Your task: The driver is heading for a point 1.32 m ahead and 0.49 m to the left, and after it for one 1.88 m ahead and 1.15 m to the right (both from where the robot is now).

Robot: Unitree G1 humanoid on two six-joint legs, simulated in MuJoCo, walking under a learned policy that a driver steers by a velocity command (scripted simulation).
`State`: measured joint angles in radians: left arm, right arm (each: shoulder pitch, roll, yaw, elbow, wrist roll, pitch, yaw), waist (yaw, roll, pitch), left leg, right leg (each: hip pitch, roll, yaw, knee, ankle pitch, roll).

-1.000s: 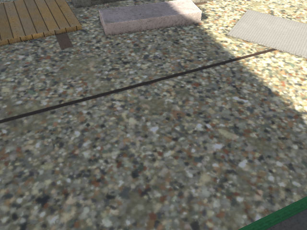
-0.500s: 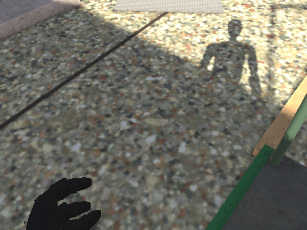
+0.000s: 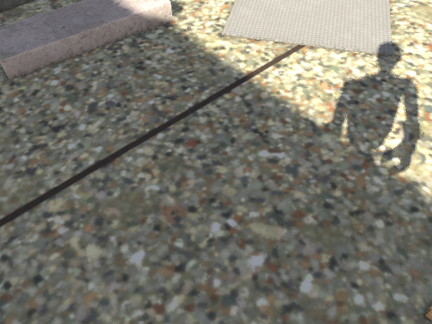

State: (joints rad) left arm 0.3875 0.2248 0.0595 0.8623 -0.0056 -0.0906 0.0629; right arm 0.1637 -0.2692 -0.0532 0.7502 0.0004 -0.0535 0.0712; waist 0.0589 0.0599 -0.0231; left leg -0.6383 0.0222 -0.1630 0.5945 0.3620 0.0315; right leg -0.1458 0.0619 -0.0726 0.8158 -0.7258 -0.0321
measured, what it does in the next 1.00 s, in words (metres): goes down, turning left: left foot 0.14 m lower, then right foot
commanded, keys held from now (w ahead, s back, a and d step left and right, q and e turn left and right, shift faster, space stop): w+q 1.00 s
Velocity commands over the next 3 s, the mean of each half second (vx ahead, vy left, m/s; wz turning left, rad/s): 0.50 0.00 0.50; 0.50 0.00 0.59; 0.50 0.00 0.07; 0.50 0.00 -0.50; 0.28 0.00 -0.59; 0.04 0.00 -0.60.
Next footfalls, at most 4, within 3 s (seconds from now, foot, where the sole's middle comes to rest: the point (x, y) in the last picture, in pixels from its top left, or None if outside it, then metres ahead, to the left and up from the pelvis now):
0.12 left None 0.25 0.16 -0.85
0.52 right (237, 314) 0.55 0.01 -0.85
1.06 left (131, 279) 0.65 0.37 -0.85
1.62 right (148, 188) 1.04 0.38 -0.85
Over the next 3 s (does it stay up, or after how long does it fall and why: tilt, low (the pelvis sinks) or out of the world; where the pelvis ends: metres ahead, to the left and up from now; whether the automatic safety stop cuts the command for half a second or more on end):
stays up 1.25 0.55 -0.09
